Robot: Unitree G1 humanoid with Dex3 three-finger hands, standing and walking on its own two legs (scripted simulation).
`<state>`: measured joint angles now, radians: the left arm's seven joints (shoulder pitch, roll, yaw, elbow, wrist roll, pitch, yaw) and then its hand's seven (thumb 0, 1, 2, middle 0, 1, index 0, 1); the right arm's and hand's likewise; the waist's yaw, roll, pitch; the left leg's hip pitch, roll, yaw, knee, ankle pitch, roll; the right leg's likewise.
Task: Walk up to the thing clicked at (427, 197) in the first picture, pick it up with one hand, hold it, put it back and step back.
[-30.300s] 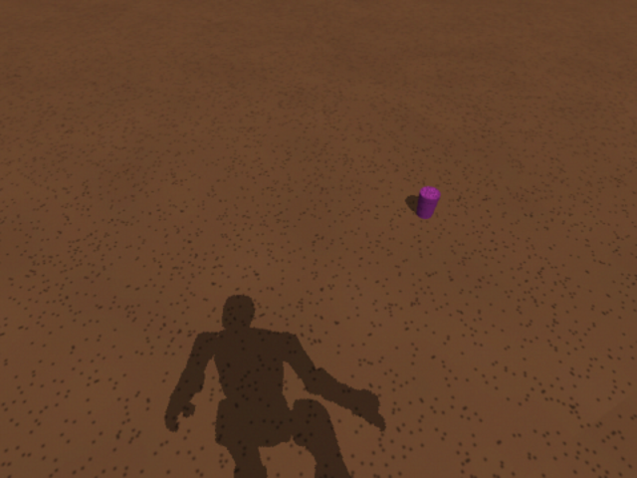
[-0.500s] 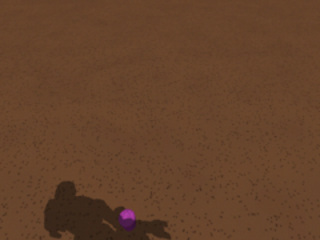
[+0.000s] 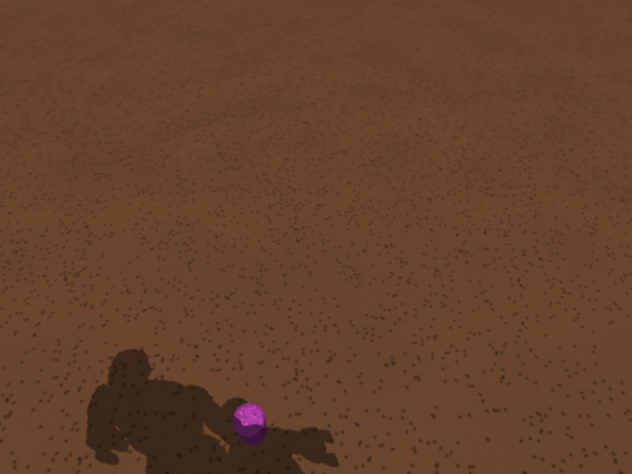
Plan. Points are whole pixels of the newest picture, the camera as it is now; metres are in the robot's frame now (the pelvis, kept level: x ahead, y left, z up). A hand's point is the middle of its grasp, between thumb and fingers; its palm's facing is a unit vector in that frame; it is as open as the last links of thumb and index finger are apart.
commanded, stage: step back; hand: left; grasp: from the side
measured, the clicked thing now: (251, 426) +0.40 +0.21 -0.72
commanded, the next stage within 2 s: none
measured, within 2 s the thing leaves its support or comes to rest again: neither
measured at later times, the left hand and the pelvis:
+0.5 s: hand out of the picture +0.06 +0.30 -0.18, palm faces -0.07 -0.94 -0.33, open 7.4 cm; pelvis -0.08 +0.06 -0.01, yaw -1 degrees
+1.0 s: hand out of the picture -0.07 +0.31 -0.16, palm faces -0.04 -0.92 -0.39, open 7.4 cm; pelvis -0.20 +0.05 -0.02, yaw -2 degrees
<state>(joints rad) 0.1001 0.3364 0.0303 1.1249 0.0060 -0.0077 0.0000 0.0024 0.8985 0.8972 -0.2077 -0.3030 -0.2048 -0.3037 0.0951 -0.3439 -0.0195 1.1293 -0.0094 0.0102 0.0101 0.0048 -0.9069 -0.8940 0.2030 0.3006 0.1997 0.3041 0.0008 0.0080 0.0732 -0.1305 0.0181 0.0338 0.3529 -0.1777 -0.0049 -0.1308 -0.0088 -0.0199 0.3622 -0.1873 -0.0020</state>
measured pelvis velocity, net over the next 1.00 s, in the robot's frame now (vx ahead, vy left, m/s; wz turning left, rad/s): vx -0.20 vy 0.05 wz -0.04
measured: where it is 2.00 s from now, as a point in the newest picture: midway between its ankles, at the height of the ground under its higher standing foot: outside the picture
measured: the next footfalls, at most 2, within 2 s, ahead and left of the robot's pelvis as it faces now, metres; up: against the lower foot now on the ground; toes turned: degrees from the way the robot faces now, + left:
left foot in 0.26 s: -0.02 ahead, +0.12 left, +0.00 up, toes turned -1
right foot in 0.70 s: -0.11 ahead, -0.07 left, +0.00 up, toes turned +0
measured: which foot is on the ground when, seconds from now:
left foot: down 0.00-0.12, up 0.14-0.24, down 0.26-0.76, up 0.78-1.00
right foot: down 0.00-0.28, up 0.30-0.68, down 0.70-1.00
